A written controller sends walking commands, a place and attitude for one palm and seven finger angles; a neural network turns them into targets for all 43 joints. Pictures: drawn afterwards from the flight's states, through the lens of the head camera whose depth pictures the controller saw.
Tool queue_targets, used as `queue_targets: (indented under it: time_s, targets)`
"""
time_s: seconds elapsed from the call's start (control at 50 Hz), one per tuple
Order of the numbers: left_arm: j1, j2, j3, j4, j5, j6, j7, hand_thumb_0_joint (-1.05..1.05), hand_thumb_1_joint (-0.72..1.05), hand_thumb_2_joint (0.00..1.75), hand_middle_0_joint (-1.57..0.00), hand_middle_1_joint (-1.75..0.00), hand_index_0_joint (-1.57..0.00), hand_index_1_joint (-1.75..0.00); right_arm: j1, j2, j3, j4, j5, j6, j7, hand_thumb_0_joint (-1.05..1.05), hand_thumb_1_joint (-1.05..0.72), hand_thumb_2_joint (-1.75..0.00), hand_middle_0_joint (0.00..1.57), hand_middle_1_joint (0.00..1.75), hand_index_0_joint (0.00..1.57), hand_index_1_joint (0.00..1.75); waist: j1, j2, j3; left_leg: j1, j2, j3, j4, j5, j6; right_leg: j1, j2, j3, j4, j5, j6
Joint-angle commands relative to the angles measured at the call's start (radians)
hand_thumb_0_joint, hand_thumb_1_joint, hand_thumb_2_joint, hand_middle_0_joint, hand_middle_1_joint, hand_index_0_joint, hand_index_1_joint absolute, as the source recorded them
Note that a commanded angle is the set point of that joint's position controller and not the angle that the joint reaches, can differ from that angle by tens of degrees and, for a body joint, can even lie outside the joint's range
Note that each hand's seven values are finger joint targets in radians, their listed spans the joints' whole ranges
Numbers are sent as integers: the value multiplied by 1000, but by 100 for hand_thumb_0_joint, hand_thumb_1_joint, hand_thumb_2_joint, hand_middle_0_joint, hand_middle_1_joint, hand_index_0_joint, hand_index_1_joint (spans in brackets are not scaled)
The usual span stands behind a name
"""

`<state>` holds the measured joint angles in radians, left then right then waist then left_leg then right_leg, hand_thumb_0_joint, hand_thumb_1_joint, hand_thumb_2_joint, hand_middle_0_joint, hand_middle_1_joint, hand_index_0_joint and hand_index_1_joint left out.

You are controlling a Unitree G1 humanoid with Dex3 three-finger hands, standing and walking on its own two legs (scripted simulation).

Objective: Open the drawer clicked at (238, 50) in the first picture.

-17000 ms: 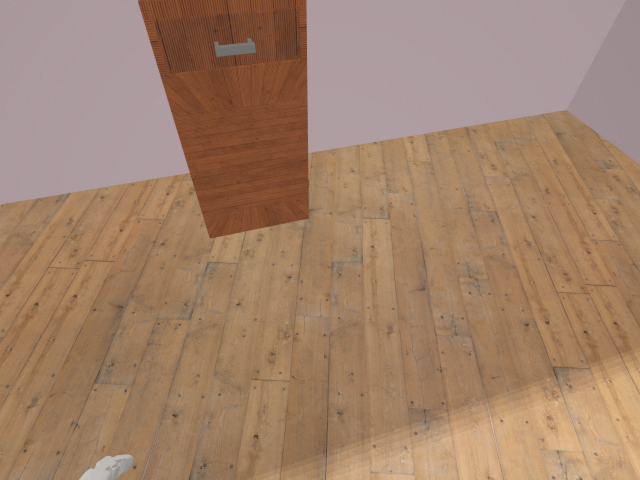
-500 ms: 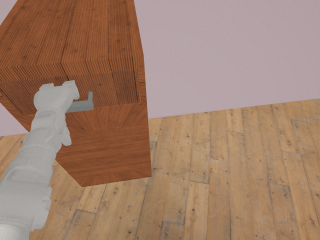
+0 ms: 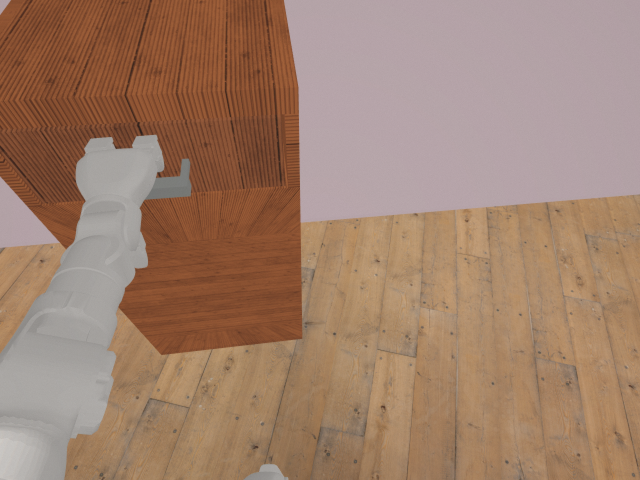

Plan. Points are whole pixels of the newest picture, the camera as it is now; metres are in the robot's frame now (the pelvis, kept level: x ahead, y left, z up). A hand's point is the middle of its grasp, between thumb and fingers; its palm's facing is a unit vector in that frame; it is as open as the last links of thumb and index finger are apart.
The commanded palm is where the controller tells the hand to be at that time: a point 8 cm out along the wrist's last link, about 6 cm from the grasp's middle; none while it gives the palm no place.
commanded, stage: lower the fingers behind the handle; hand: left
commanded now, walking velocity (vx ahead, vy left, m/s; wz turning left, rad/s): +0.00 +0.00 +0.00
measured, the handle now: (152, 178) +0.52 +0.25 +0.05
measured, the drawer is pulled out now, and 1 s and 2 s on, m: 0.00 0.00 0.00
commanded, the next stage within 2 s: lift the fingers back up to retry in 0.46 s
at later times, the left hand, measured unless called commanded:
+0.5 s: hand (132, 202) +0.47 +0.26 +0.06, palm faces -0.03 +0.02 -1.00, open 13.8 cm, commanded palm +0.45 +0.24 +0.08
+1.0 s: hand (134, 194) +0.47 +0.25 +0.07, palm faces -0.03 -0.05 -1.00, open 13.8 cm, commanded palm +0.45 +0.25 +0.14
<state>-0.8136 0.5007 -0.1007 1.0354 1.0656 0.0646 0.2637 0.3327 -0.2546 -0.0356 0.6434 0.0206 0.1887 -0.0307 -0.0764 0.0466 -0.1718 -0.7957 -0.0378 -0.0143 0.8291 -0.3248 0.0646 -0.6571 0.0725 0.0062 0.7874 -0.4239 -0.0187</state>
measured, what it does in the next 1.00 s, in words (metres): stands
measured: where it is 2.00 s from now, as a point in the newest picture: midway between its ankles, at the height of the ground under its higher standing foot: outside the picture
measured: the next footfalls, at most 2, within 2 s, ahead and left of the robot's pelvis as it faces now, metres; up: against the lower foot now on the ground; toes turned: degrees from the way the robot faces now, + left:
none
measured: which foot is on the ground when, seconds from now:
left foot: down 0.00-1.00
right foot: down 0.00-1.00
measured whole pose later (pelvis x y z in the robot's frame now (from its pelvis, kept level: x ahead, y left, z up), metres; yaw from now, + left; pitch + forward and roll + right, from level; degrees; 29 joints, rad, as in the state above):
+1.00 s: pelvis +0.01 +0.00 +0.01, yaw +0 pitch +16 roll -3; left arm -0.74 0.53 -0.04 0.90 1.02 -0.03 0.18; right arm 0.35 -0.24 -0.04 0.65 0.03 0.17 -0.05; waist -0.07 0.06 -0.15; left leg -0.74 -0.04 -0.01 0.79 -0.33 0.07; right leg -0.60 0.07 0.01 0.73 -0.41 -0.02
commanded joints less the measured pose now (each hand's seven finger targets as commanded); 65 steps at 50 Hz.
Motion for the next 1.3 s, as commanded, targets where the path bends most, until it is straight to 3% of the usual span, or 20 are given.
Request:
queue_targets:
  time_s: [0.0,0.06,0.2,0.22,0.28,0.32,0.46,0.5,0.56,0.68,0.72,0.74,0.76,0.8,0.86,0.92,1.08,1.16,1.22,1.28]
  targets:
    - [-240,182,52,-33,-23,-26,-68,0,-50,30,-30,-120,-30,-120,112,-167,-49,-78,0,-19,-22,0,-90,-90,20,30,20,30,-35,-69,-195,287,20,-12,-67,167,1,-43,10,-19,-119,174,-20]
    - [-203,148,28,-39,-34,-52,-87,0,-50,30,-30,-120,-30,-120,113,-163,-47,-87,1,-23,-23,0,-90,-90,20,30,20,30,-38,-73,-169,265,20,-7,-54,143,3,-68,9,-16,-118,161,-18]
    - [-227,174,49,-100,-43,-91,-74,0,-50,30,-30,-120,-30,-120,137,-161,-54,-85,3,-28,-22,0,-90,-90,20,30,20,30,-36,-61,-217,261,21,-9,-36,138,5,-74,11,-9,-104,153,-16]
    - [-198,202,72,-79,-38,-86,-68,0,-50,30,-30,-120,-30,-120,136,-163,-52,-85,6,-24,-24,0,-90,-90,20,30,20,30,-29,-74,-204,244,20,-9,-35,127,4,-72,10,-7,-104,148,-17]
    - [-276,157,26,-88,-43,-75,-59,0,-50,30,-30,-120,-30,-120,143,-161,-51,-74,8,-30,-22,0,-90,-90,20,30,20,30,-57,-74,-190,236,20,-16,-40,100,5,-96,10,-10,-112,122,-14]
    - [-278,190,42,-51,-32,-60,-49,0,-50,30,-30,-120,-30,-120,147,-167,-49,-69,12,-30,-24,0,-90,-90,20,30,20,30,-59,-68,-174,224,19,-20,-42,75,4,-117,10,-12,-108,96,-15]
    - [-255,184,44,-37,-45,-37,-66,0,-50,30,-30,-120,-30,-120,148,-164,-48,-65,9,-28,-20,0,-90,-90,20,30,20,30,-45,-45,-235,256,19,-12,-33,132,3,-82,11,-14,-102,144,-15]
    - [-275,155,15,-36,-48,-40,-77,0,-50,30,-30,-120,-30,-120,146,-164,-47,-65,10,-26,-21,0,-90,-90,20,30,20,30,-61,-51,-216,256,20,-12,-35,127,3,-91,10,-14,-108,143,-11]
    - [-248,204,53,-50,-48,-48,-83,0,-50,30,-30,-120,-30,-120,137,-168,-42,-74,12,-22,-24,0,-90,-90,20,30,20,30,-40,-54,-207,239,19,-11,-44,122,3,-66,10,-12,-109,144,-15]
    - [-337,227,74,-183,-51,-80,-74,0,-50,30,-30,-120,-30,-120,125,-158,-50,-80,11,-25,-29,0,-90,-90,20,30,20,30,-35,-17,-267,331,25,-19,-68,165,4,-26,12,-9,-129,163,-18]
    - [-331,253,92,-179,-46,-80,-63,0,-50,30,-30,-120,-30,-120,123,-159,-48,-76,14,-26,-33,0,-90,-90,20,30,20,30,-31,-9,-252,341,27,-24,-81,162,2,-31,13,-12,-135,155,-19]
    - [-363,207,52,-198,-50,-80,-63,0,-50,30,-30,-120,-30,-120,119,-155,-48,-78,15,-29,-32,0,-90,-90,20,30,20,30,-43,-2,-244,349,25,-23,-88,157,2,-35,13,-15,-141,151,-17]
    - [-369,241,86,-202,-49,-82,-57,0,-50,30,-30,-120,-30,-120,120,-156,-51,-73,16,-32,-34,0,-90,-90,20,30,20,30,-36,-11,-239,355,28,-26,-94,157,2,-31,13,-15,-147,149,-18]
    - [-405,266,103,-257,-47,-90,-46,0,-50,30,-30,-120,-30,-120,117,-155,-55,-71,14,-35,-34,0,-90,-90,20,30,20,30,-28,41,-291,413,29,-29,-99,197,-1,-14,13,-15,-145,167,-22]
    - [-430,253,95,-288,-45,-86,-38,0,-50,30,-30,-120,-30,-120,111,-153,-55,-66,14,-40,-35,0,-90,-90,20,30,20,30,-35,38,-302,460,34,-36,-107,237,-4,-16,15,-22,-153,187,-22]
    - [-415,283,136,-360,-54,-98,-34,0,-50,30,-30,-120,-30,-120,104,-152,-60,-66,9,-43,-30,0,-90,-90,20,30,20,30,-7,91,-371,537,35,-36,-110,344,-10,27,19,-25,-151,252,-28]
    - [-378,329,191,-466,-58,-60,-30,0,-50,30,-30,-120,-30,-120,58,-157,-60,-76,9,-39,-19,0,-90,-90,20,30,20,30,26,76,-412,613,41,-47,-132,536,-20,115,21,-34,-162,360,-32]
    - [-328,311,180,-463,-61,-27,-50,0,-50,30,-30,-120,-30,-120,36,-155,-64,-73,15,-38,-18,0,-90,-90,20,30,20,30,24,40,-368,617,39,-38,-146,548,-14,141,18,-34,-183,387,-25]
    - [-266,218,105,-404,-72,4,-91,0,-50,30,-30,-120,-30,-120,26,-157,-60,-74,21,-30,-12,0,-90,-90,20,30,20,30,15,7,-288,599,40,-35,-164,526,-14,127,14,-39,-203,371,-24]
    - [-254,213,87,-407,-79,8,-135,0,-50,30,-30,-120,-30,-120,12,-160,-54,-88,19,-20,-15,0,-90,-90,20,30,20,30,17,-11,-278,582,30,-24,-178,487,-9,172,5,-26,-218,383,-26]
